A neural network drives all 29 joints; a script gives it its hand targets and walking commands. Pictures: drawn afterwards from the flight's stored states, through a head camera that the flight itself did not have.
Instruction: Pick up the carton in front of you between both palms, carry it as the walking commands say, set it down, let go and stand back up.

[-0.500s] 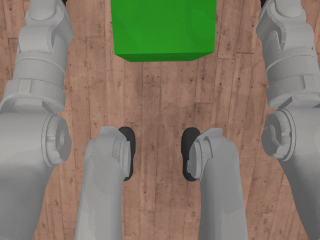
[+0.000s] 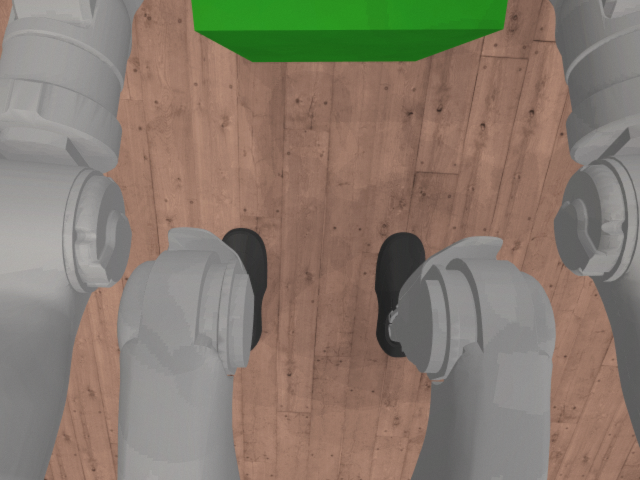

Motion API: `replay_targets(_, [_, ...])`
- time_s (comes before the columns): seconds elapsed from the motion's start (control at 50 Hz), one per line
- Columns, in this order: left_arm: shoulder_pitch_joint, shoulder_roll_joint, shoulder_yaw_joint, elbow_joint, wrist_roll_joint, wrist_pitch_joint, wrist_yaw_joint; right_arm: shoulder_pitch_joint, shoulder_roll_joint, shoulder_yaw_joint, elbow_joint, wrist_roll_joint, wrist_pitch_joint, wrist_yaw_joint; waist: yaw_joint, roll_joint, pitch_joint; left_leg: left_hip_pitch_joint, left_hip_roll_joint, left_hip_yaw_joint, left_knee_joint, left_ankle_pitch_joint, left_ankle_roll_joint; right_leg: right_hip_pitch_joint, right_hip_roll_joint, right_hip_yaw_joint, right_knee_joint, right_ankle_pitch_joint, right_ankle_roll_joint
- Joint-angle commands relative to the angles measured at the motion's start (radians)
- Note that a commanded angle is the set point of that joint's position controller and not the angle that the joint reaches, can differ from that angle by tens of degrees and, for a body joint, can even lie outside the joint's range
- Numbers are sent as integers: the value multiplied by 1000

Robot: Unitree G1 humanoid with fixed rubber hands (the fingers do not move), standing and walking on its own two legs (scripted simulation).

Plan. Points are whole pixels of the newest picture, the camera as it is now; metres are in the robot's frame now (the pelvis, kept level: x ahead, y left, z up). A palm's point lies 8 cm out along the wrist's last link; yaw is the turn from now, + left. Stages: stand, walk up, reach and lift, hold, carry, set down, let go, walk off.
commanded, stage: reach and lift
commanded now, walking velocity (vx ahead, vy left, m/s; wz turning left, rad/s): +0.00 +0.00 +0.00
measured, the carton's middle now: out of the picture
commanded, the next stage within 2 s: none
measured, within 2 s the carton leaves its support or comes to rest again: leaves its support in 0.72 s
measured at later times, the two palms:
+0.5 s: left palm out of the picture +0.57 +0.15 -0.17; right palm out of the picture +0.58 -0.16 -0.17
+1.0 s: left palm out of the picture +0.53 +0.14 -0.01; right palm out of the picture +0.53 -0.16 -0.02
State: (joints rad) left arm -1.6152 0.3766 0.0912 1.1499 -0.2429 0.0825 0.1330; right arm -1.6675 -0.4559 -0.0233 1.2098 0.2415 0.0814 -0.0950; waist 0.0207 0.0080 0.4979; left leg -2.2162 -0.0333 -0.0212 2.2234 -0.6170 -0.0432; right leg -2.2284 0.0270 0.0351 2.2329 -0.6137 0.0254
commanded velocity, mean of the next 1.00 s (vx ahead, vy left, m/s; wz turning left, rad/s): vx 0.00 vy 0.00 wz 0.00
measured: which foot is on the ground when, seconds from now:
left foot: down 0.00-1.00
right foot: down 0.00-1.00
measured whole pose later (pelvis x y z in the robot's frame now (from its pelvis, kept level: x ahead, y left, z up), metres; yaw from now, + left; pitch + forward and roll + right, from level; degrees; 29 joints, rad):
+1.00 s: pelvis -0.01 +0.00 +0.06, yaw -1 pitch +41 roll +1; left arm -1.25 0.08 0.47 0.80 0.13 0.36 0.09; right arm -1.28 -0.13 -0.42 0.85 -0.15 0.37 -0.07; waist 0.01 0.01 0.01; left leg -2.16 -0.07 -0.05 2.00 -0.56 -0.06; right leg -2.17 0.07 0.06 2.00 -0.54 0.05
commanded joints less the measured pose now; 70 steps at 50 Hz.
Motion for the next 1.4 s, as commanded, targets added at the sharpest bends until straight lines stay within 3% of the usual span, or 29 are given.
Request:
replay_targets(0.0, [-251, 106, 7, -89, 0, -19, 4, -267, -108, -18, -80, -10, -17, -4, -2, -34, -1441, 663, -12, 76, -138, 513, -4, 680, 10, -66, -143, 497, 5])
replay_targets(0.12, [-219, 78, 57, -40, 52, -21, -13, -236, -63, -44, -40, -47, -17, 12, 14, -39, -1266, 537, -15, 77, -160, 409, -5, 583, 13, -51, -168, 402, 9])
replay_targets(0.26, [-323, -18, 12, -79, 41, -15, -27, -339, 40, 8, -88, -27, -10, 19, 9, -47, -1267, 560, -25, 81, -173, 356, -2, 618, 27, -56, -183, 348, 7])
replay_targets(0.32, [-340, -90, 49, -81, 94, -3, -36, -365, 113, -18, -94, -74, 4, 34, 13, -41, -1234, 585, -32, 84, -171, 330, -6, 638, 38, -58, -186, 322, 9])
replay_targets(0.34, [-420, -289, -5, -119, 87, 7, -74, -430, 324, 30, -115, -70, 14, 71, 16, -44, -1228, 582, -47, 86, -172, 325, 4, 642, 50, -62, -188, 321, 3])
replay_targets(0.4, [-507, -757, -42, -133, 129, 58, -213, -477, 790, 61, -121, -115, 60, 212, 11, -42, -1106, 538, -69, 97, -160, 269, 15, 576, 74, -73, -169, 276, -8])
replay_targets(0.46, [-480, -926, -42, -174, 152, 103, -300, -419, 979, 34, -163, -135, 102, 301, 2, -30, -1062, 499, -80, 102, -148, 264, 29, 485, 79, -91, -161, 255, -23])
replay_targets(0.52, [-477, -993, -80, -232, 129, 133, -332, -408, 1040, 47, -217, -123, 130, 333, -4, -9, -1096, 505, -77, 102, -140, 282, 34, 470, 75, -93, -157, 265, -36])
replay_targets(0.6, [-512, -1060, -171, -327, 68, 153, -336, -445, 1105, 120, -323, -72, 150, 338, -9, -18, -1291, 573, -76, 106, -131, 373, 38, 573, 78, -99, -144, 366, -39])
replay_targets(0.7, [-561, -1188, -284, -580, -23, 170, -298, -529, 1222, 243, -611, -2, 172, 292, -6, -35, -1996, 833, -100, 118, -136, 688, 24, 902, 98, -113, -143, 702, -21])
replay_targets(0.76, [-551, -1256, -323, -677, -7, 203, -276, -513, 1294, 276, -742, -20, 202, 260, -15, -52, -2282, 874, -116, 124, -171, 725, 22, 1002, 113, -117, -175, 763, -9])
replay_targets(0.8, [-504, -1270, -321, -685, 24, 226, -272, -456, 1319, 273, -735, -49, 226, 250, -15, -56, -2254, 840, -124, 129, -217, 667, 20, 1005, 123, -118, -223, 722, -8])
replay_targets(0.86, [-406, -1296, -275, -583, 77, 253, -285, -309, 1362, 205, -585, -129, 257, 259, -23, -34, -1951, 710, -133, 138, -298, 529, 5, 858, 128, -128, -304, 588, -1])
replay_targets(0.9, [-347, -1309, -183, -490, 158, 262, -300, -242, 1381, 116, -484, -196, 266, 276, -21, -27, -1707, 626, -133, 137, -353, 389, 5, 688, 130, -134, -368, 413, 1])
replay_targets(0.94, [-297, -1305, -69, -386, 246, 273, -312, -209, 1392, 22, -384, -262, 275, 291, 2, -36, -1492, 545, -133, 133, -418, 263, 14, 566, 129, -130, -433, 267, -4])
replay_targets(1.02, [-259, -1278, 68, -307, 359, 283, -321, -203, 1369, -99, -316, -349, 282, 306, 20, -53, -1399, 524, -134, 124, -511, 158, 32, 534, 133, -121, -529, 151, -12])
replay_targets(1.14, [-287, -1314, 65, -337, 377, 294, -341, -210, 1382, -139, -334, -385, 296, 311, -4, -37, -1524, 607, -133, 125, -597, 146, 28, 652, 139, -124, -616, 144, -16])
replay_targets(1.28, [-265, -1423, -90, -463, 299, 335, -364, -185, 1481, -3, -465, -325, 334, 328, -16, -8, -1801, 815, -138, 127, -667, 273, 13, 852, 143, -131, -680, 275, -9])
replay_targets(1.38, [-157, -1476, -173, -516, 261, 356, -368, -88, 1549, 90, -527, -278, 357, 339, -8, -13, -1836, 917, -139, 115, -727, 357, 6, 947, 148, -123, -734, 360, 2])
